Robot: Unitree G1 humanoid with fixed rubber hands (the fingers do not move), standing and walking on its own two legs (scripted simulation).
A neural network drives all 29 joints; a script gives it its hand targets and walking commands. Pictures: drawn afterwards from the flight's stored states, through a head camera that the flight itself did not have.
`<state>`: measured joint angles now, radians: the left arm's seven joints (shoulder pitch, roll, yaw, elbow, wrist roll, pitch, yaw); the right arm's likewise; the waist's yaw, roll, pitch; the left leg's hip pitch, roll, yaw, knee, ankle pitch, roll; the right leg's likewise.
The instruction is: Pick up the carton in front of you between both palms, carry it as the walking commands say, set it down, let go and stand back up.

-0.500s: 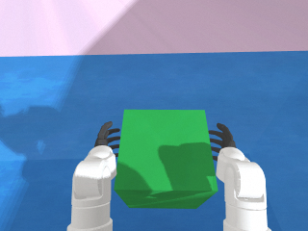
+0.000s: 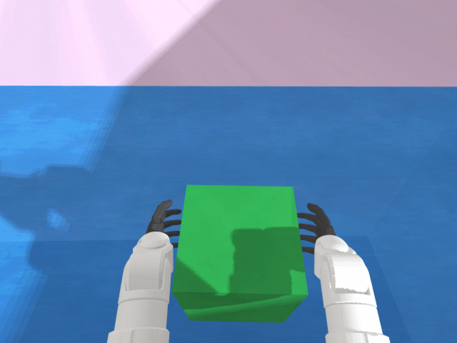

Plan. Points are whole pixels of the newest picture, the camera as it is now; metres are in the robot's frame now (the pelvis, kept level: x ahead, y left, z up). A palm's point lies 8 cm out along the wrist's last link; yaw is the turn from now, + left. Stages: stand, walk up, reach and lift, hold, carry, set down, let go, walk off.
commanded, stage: carry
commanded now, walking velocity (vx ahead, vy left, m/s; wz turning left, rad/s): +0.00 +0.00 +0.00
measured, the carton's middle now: (238, 258) +0.32 +0.01 -0.07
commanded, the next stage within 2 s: none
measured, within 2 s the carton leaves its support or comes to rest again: neither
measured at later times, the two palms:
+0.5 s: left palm (163, 232) +0.30 +0.15 +0.05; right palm (328, 239) +0.30 -0.15 +0.03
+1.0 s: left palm (162, 221) +0.32 +0.15 +0.05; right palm (325, 231) +0.31 -0.14 +0.04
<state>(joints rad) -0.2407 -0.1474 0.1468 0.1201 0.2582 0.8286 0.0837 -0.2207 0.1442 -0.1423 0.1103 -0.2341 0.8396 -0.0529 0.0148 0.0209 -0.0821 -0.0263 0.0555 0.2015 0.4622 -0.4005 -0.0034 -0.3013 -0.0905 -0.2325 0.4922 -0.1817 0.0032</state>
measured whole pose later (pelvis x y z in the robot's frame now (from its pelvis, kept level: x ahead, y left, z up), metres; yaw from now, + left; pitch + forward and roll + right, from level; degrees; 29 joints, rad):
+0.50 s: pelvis +0.01 +0.00 +0.00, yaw +1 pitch +1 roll +1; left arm -0.23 -0.15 0.14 0.11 0.22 0.73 0.07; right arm -0.22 0.14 -0.16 0.09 -0.22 0.75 -0.07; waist 0.01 0.01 -0.01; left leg -0.29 0.01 0.08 0.76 -0.47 0.02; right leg -0.25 -0.05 -0.22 0.48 -0.25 -0.08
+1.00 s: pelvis +0.02 +0.01 +0.00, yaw -2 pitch +3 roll +0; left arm -0.28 -0.16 0.20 0.22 0.26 0.72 0.05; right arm -0.27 0.15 -0.20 0.21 -0.26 0.72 -0.05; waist 0.01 0.00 -0.11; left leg -0.32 0.05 0.12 0.51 -0.24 0.00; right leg -0.29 -0.04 -0.18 0.53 -0.29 -0.04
